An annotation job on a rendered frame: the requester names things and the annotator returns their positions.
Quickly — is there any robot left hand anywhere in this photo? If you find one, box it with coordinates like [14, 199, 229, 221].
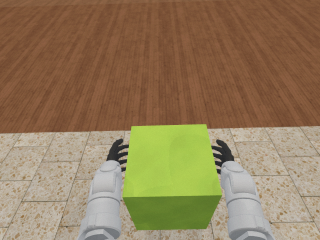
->
[106, 138, 129, 172]

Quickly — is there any robot right hand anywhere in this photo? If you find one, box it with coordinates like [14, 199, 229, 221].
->
[211, 139, 235, 174]

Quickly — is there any right robot forearm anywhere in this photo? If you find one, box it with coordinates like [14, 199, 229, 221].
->
[220, 161, 276, 240]

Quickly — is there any carton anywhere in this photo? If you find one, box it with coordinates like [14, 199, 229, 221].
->
[122, 124, 222, 231]

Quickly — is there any left robot forearm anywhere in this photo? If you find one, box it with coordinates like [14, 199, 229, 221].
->
[76, 160, 123, 240]

